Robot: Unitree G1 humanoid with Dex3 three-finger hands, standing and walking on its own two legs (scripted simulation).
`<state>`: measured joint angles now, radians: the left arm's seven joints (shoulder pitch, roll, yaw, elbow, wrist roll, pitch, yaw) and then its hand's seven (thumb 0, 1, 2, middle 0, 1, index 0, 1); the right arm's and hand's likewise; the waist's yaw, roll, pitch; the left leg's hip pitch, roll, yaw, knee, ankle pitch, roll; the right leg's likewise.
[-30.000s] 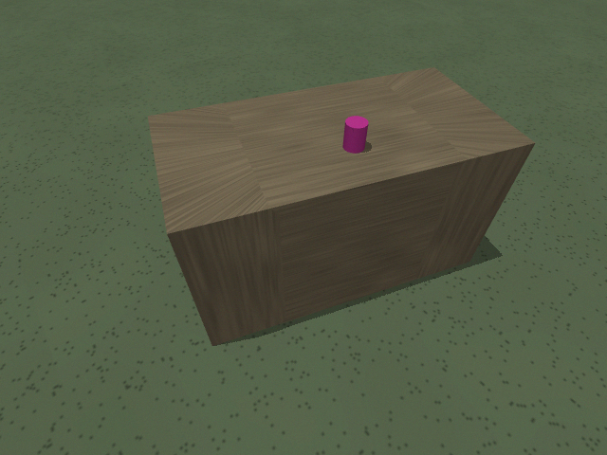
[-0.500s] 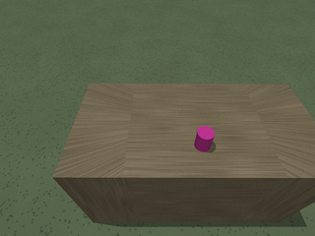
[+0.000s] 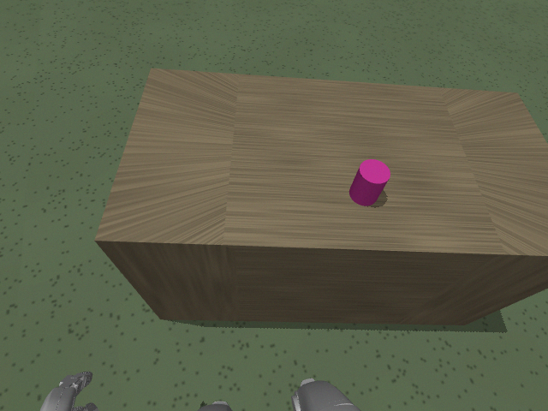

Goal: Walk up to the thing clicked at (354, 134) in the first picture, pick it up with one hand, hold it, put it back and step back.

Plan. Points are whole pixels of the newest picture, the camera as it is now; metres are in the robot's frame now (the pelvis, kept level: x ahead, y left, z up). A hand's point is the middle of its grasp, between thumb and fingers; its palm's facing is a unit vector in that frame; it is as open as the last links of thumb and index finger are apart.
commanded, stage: step back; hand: right
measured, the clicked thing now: (368, 183) +0.57 -0.23 -0.12
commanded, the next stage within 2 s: none
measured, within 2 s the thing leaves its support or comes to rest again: neither
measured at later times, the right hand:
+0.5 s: hand out of the picture -0.02 -0.29 -0.15, palm faces -0.01 +0.92 -0.39, open 7.4 cm
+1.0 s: hand out of the picture -0.12 -0.26 -0.12, palm faces +0.00 +0.90 -0.44, open 7.4 cm
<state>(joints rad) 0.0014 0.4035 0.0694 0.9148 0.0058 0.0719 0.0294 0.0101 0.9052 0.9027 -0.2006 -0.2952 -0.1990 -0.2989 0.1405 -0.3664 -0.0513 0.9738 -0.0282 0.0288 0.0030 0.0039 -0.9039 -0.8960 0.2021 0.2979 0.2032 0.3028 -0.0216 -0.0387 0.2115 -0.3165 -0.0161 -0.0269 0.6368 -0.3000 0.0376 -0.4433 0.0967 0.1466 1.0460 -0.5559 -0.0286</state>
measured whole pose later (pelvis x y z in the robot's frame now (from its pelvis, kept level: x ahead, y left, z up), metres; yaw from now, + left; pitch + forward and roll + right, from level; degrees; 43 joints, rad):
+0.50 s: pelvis -0.10 -0.01 +0.00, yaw -2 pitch -1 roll +1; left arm 0.13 0.34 0.07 0.84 0.03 0.04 0.01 0.01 0.90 0.90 -0.21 -0.30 -0.20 -0.30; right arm 0.15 -0.42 -0.04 0.90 0.00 0.04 -0.02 0.00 -0.90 -0.90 0.20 0.30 0.20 0.30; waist 0.01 0.03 0.16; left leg -0.42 -0.11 -0.14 1.08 -0.50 -0.01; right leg -0.30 -0.01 0.03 0.58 -0.26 -0.01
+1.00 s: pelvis -0.26 +0.01 +0.00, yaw -4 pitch -3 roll -1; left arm 0.20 0.41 0.08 0.86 0.01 0.08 0.01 0.01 0.90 0.90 -0.20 -0.30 -0.20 -0.30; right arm 0.07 -0.36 -0.04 0.81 -0.03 0.02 -0.01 0.00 -0.90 -0.90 0.21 0.30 0.21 0.30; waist 0.03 -0.04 0.20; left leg -0.37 0.03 0.03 0.57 -0.16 0.03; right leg -0.30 0.05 0.11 0.92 -0.48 0.04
